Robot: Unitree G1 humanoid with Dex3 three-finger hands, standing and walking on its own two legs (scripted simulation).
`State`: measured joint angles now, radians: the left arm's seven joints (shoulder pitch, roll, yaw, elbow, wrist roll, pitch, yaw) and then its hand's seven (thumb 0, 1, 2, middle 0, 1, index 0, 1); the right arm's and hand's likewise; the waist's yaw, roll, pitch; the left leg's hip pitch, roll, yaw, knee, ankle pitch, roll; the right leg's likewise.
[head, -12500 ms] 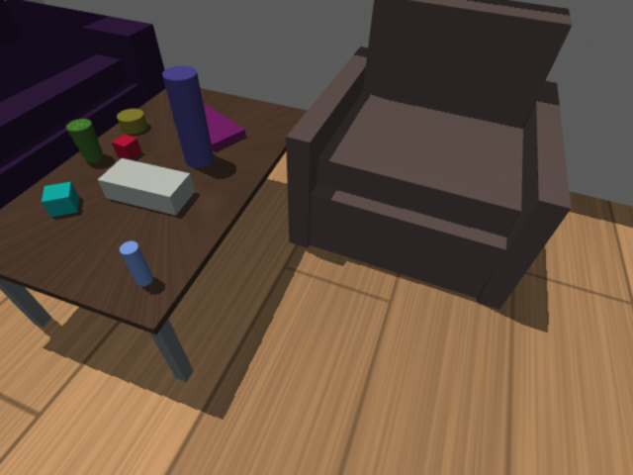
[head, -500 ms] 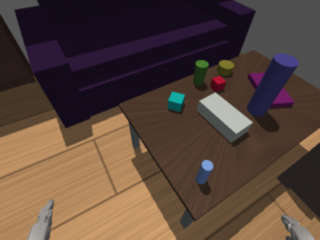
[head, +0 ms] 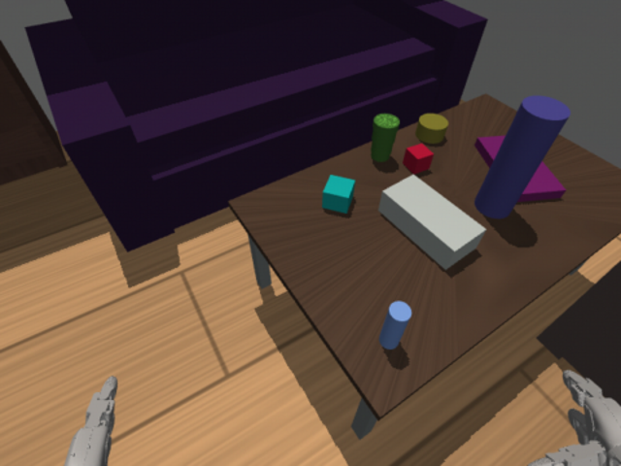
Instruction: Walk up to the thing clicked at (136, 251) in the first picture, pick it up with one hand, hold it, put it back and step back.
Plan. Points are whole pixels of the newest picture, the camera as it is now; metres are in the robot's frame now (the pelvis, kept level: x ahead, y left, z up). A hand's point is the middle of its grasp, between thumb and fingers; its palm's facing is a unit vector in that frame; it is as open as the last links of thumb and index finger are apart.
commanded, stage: go down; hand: right
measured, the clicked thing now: (394, 326) +0.43 -0.16 -0.24
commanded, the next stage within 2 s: approach in 1.40 s
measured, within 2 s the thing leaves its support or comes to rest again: neither
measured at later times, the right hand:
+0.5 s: hand (567, 337) +0.30 -0.33 +0.01, palm faces +0.12 +0.98 -0.18, open 17.4 cm
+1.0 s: hand (573, 297) +0.34 -0.34 +0.03, palm faces +0.12 +0.99 -0.12, open 17.4 cm
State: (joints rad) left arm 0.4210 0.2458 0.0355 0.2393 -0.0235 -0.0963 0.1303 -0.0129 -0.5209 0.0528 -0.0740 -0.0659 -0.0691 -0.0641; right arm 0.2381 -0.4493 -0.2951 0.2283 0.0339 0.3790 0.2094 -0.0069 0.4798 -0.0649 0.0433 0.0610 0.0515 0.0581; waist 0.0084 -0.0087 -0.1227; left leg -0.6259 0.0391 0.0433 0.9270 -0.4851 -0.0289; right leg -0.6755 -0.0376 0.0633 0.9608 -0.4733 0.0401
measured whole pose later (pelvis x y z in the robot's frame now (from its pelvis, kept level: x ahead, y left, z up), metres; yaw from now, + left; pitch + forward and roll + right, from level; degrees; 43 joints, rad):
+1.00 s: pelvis -0.01 -0.01 +0.01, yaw +2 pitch +12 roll +2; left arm 0.36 0.29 0.00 0.34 0.00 -0.16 0.09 -0.01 -0.52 0.06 -0.07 -0.06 -0.06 -0.06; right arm -0.39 -0.71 -0.52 1.01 0.09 -0.08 0.48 -0.01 0.52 -0.06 0.05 0.06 0.05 0.05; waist 0.08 0.02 -0.08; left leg -0.63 0.02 0.02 0.82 -0.41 -0.03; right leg -0.67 -0.06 0.04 0.88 -0.42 0.03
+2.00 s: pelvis -0.04 -0.01 -0.07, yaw +3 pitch +24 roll +5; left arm 0.37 0.28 0.02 0.04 0.07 -0.24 0.00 -0.01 -0.54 0.06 -0.06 -0.05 -0.04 -0.05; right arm -0.51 -0.65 -0.67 1.14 0.19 -0.57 0.55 -0.01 0.60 -0.04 0.06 0.06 0.06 0.05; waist 0.22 0.07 -0.14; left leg -1.14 0.00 0.03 1.26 -0.54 -0.04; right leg -1.21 -0.06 0.08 1.34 -0.56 0.03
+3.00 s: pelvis -0.08 -0.01 -0.18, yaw +6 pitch +31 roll +5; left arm 0.50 0.33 0.26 -0.51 0.07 -0.17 -0.09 -0.01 -0.53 0.05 -0.06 -0.05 -0.06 -0.05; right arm -0.53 -0.41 -0.57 0.95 0.00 -0.64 0.14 -0.01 0.54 -0.04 0.06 0.05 0.05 0.05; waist 0.34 0.04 -0.17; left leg -1.61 -0.01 0.03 1.69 -0.62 -0.04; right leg -1.66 -0.06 0.12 1.76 -0.64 0.05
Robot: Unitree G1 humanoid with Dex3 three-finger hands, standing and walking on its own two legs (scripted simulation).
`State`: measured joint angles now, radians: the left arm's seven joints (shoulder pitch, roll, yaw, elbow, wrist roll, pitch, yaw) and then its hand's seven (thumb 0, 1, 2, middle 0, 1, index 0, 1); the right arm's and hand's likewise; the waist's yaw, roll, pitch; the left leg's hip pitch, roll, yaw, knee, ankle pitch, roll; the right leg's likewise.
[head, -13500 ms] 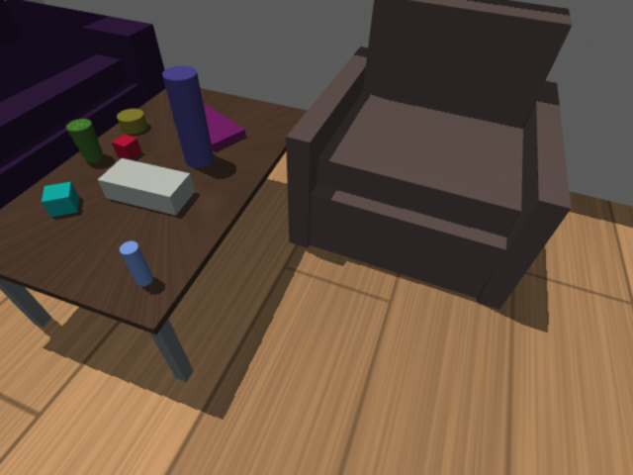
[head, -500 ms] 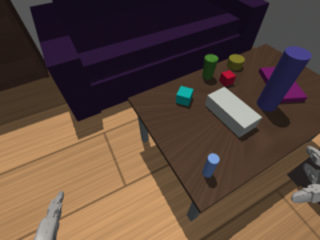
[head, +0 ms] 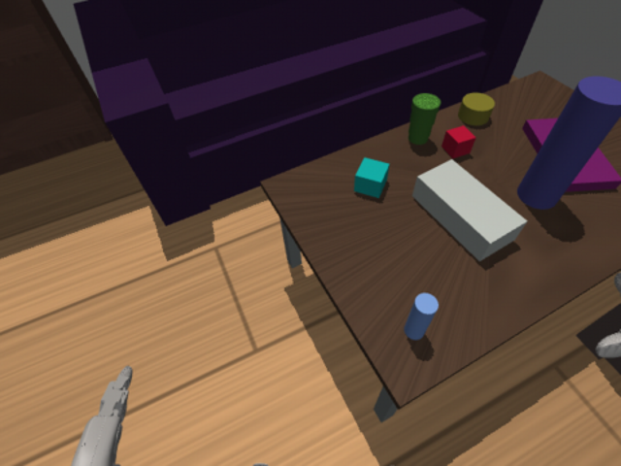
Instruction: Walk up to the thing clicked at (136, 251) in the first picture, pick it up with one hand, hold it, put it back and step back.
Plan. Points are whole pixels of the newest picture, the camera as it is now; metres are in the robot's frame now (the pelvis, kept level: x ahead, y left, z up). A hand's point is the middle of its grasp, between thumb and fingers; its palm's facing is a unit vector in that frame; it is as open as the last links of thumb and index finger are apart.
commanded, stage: go down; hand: right
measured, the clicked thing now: (420, 317) +0.43 -0.17 -0.25
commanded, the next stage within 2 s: approach in 0.40 s
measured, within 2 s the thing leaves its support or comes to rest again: neither
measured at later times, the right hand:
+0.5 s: hand out of the picture +0.36 -0.36 +0.04, palm faces +0.15 +0.98 -0.10, open 17.3 cm
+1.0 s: hand (523, 312) +0.38 -0.30 -0.10, palm faces +0.08 +1.00 +0.05, open 17.7 cm
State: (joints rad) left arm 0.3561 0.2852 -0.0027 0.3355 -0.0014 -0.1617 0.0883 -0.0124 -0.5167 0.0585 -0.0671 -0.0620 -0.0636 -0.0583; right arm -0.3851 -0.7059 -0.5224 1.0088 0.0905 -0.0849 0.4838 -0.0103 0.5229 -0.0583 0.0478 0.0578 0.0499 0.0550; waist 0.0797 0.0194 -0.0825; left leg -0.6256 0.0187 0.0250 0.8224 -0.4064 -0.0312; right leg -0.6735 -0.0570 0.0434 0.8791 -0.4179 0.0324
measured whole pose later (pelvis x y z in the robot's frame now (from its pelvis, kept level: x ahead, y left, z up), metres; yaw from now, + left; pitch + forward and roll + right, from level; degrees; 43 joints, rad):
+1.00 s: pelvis -0.03 -0.01 -0.08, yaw +2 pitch +24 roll +5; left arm 0.37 0.28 0.02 0.04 0.07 -0.24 0.00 -0.01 -0.54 0.06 -0.06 -0.05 -0.04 -0.05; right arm -0.51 -0.65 -0.67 1.14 0.19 -0.57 0.55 -0.01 0.60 -0.04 0.06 0.06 0.06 0.05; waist 0.22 0.07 -0.14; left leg -1.14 0.00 0.03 1.26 -0.54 -0.04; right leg -1.21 -0.06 0.08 1.34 -0.56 0.03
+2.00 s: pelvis -0.07 +0.00 -0.20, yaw +4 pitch +31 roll +5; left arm 0.50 0.33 0.26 -0.51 0.07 -0.17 -0.09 -0.01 -0.53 0.05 -0.06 -0.05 -0.06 -0.05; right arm -0.53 -0.41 -0.57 0.95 0.00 -0.64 0.14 -0.01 0.54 -0.04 0.06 0.05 0.05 0.05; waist 0.34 0.04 -0.17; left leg -1.61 -0.01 0.03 1.69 -0.62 -0.04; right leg -1.66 -0.06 0.12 1.76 -0.64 0.05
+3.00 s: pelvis -0.07 +0.00 -0.20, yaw +4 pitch +31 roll +5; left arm 0.52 0.35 0.25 -0.60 0.05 -0.16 -0.11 -0.01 -0.54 0.06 -0.07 -0.05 -0.06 -0.06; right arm -0.63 -0.51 -0.59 1.01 -0.04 -0.59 0.09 -0.01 -0.09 -0.86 1.02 0.99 1.04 0.99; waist 0.39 0.04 -0.15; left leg -1.65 -0.02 0.03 1.71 -0.61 -0.04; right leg -1.70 -0.06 0.12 1.78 -0.63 0.05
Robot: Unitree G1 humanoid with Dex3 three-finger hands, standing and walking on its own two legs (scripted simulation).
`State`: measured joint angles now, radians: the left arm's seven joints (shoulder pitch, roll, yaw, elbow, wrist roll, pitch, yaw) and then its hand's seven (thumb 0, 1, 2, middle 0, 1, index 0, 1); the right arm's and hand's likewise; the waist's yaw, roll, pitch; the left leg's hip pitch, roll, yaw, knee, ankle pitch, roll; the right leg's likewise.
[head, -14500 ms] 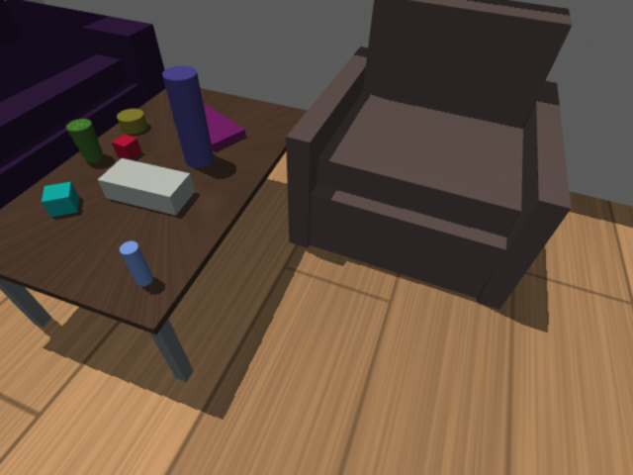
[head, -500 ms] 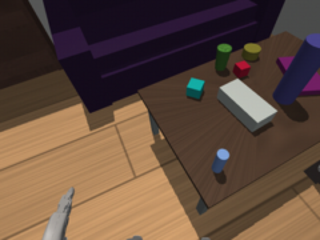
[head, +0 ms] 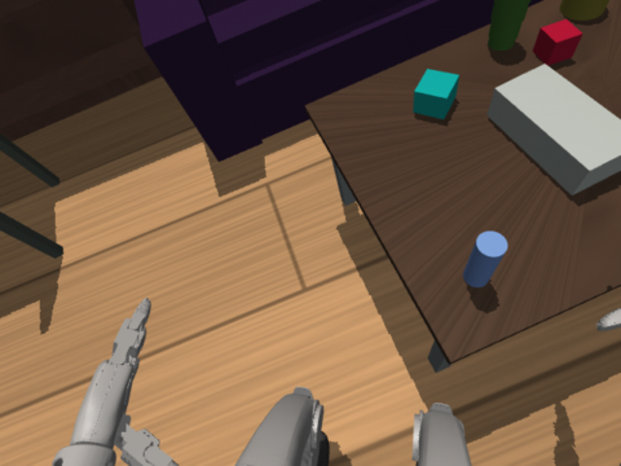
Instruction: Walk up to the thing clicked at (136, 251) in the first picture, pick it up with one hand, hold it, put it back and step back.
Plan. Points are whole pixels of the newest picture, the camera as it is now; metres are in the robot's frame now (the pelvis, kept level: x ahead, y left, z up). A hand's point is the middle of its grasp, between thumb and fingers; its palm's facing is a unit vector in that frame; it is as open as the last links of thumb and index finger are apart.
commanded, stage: approach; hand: right
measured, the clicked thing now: (483, 261) +0.46 -0.18 -0.17
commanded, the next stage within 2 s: close in in 0.10 s
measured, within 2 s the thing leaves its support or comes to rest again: neither
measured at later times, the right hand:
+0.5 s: hand (515, 281) +0.43 -0.22 -0.17, palm faces +0.08 +1.00 +0.05, open 17.6 cm
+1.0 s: hand (475, 279) +0.43 -0.16 -0.17, palm faces +0.08 +1.00 +0.03, open 17.5 cm
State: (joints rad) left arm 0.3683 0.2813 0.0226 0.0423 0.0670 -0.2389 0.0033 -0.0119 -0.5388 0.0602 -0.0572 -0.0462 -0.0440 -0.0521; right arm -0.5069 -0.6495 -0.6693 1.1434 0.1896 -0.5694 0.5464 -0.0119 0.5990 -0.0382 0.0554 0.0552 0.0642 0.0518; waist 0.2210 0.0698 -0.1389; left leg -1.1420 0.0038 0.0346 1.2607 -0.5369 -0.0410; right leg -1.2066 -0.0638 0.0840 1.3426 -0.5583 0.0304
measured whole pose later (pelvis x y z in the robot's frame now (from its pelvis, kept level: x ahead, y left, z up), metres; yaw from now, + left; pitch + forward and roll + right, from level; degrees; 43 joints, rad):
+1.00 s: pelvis -0.04 +0.01 -0.11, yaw +2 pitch +31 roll +5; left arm 0.50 0.33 0.26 -0.51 0.07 -0.17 -0.09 -0.01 -0.53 0.05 -0.06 -0.05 -0.06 -0.05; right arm -0.53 -0.41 -0.57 0.95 0.00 -0.64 0.14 -0.01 0.54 -0.04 0.06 0.05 0.05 0.05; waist 0.34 0.04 -0.17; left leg -1.61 -0.01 0.03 1.69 -0.62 -0.04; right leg -1.66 -0.06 0.12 1.76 -0.64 0.05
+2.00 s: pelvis -0.04 +0.01 -0.12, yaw +3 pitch +31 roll +5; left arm 0.52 0.35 0.25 -0.60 0.05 -0.16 -0.11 -0.01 -0.54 0.06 -0.07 -0.05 -0.06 -0.06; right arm -0.63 -0.51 -0.59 1.01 -0.04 -0.59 0.09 -0.01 -0.09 -0.86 1.02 0.99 1.04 0.99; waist 0.39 0.04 -0.15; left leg -1.65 -0.02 0.03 1.71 -0.61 -0.04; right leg -1.70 -0.06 0.12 1.78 -0.63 0.05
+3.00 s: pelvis -0.02 +0.01 -0.05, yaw +2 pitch +28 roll +5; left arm 0.48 0.29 0.14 -0.35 0.08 -0.10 -0.07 -0.01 -0.56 0.07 -0.07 -0.05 -0.05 -0.07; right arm -0.64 -0.44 -0.52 1.01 -0.02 -0.53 0.08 0.00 -0.13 -1.15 0.99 1.14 1.02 1.13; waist 0.31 0.02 -0.16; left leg -1.40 -0.02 0.03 1.47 -0.58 -0.03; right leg -1.45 -0.07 0.10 1.55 -0.60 0.04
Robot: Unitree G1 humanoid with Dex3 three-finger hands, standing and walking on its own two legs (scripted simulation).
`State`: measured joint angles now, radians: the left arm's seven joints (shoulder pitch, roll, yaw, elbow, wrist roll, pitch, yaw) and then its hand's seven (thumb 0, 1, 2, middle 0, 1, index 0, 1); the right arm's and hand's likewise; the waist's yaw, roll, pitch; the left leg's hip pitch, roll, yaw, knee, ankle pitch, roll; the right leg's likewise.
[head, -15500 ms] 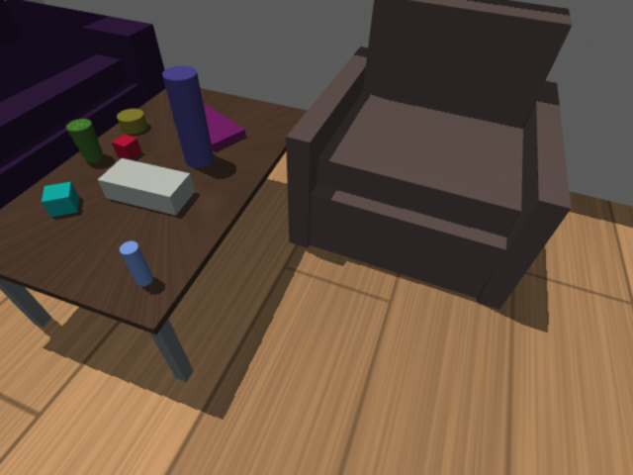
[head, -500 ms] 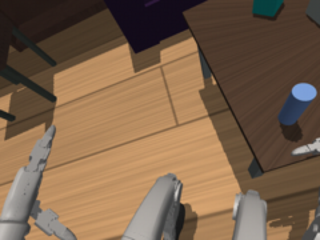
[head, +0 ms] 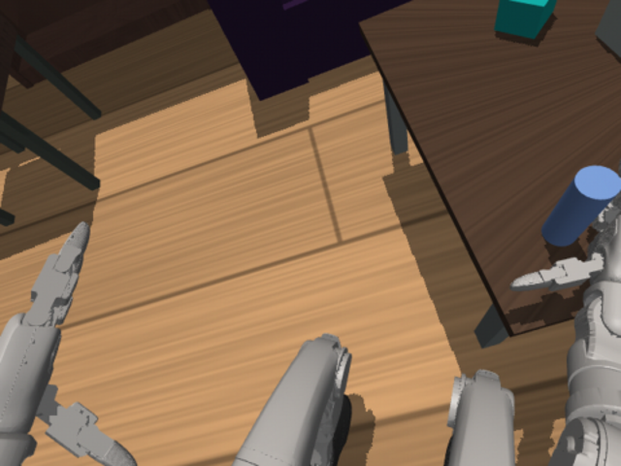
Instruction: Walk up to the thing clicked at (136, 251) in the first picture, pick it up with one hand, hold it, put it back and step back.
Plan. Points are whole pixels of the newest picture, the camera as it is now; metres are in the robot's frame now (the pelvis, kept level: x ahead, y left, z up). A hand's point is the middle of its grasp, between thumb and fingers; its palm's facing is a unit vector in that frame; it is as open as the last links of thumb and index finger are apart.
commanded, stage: close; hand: right
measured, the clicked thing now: (575, 210) +0.49 -0.20 -0.06
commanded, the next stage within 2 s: settle in 0.82 s
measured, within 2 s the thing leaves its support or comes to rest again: leaves its support in 1.16 s
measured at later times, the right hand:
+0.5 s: hand (557, 218) +0.48 -0.19 -0.07, palm faces +0.13 +0.99 +0.01, open 13.7 cm
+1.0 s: hand (563, 211) +0.49 -0.19 -0.06, palm faces +0.14 +0.99 +0.00, open 6.1 cm
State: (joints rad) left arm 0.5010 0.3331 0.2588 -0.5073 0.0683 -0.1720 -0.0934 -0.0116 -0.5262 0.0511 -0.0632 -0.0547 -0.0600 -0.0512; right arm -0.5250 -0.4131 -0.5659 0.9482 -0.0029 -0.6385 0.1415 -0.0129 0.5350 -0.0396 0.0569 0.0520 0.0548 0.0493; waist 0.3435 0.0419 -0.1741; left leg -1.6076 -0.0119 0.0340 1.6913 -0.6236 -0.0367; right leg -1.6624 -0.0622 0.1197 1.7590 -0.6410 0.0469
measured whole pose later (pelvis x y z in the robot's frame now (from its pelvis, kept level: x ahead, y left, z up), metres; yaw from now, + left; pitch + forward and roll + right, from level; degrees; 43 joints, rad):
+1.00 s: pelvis -0.01 +0.00 -0.01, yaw +0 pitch +31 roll +5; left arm 0.52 0.35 0.25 -0.60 0.05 -0.16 -0.11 -0.01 -0.54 0.06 -0.07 -0.05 -0.06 -0.06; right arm -0.63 -0.51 -0.59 1.01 -0.04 -0.59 0.09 -0.01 -0.09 -0.86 1.02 0.99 1.04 0.99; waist 0.39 0.04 -0.15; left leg -1.65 -0.02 0.03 1.71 -0.61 -0.04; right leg -1.70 -0.06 0.12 1.78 -0.63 0.05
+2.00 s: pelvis +0.02 +0.00 +0.06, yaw -1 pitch +28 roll +5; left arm 0.48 0.29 0.14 -0.35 0.08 -0.10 -0.07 -0.01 -0.56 0.07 -0.07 -0.05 -0.05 -0.07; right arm -0.64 -0.44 -0.52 1.01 -0.02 -0.53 0.08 0.00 -0.13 -1.15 0.99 1.14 1.02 1.13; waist 0.31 0.02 -0.16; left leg -1.40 -0.02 0.03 1.47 -0.58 -0.03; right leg -1.45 -0.07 0.10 1.55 -0.60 0.04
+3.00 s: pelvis +0.04 -0.01 +0.15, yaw -3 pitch +17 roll +2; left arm 0.48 0.23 0.11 -0.04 0.03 0.00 -0.01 -0.01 -0.55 0.06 -0.06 -0.05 -0.05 -0.05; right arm -0.28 -0.20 -0.29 0.59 0.07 -0.39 0.04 0.00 -0.14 -1.14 1.00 1.14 1.02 1.12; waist 0.12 0.02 -0.14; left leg -0.91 0.02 -0.01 1.12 -0.50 -0.04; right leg -0.94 -0.05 0.04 1.16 -0.51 0.03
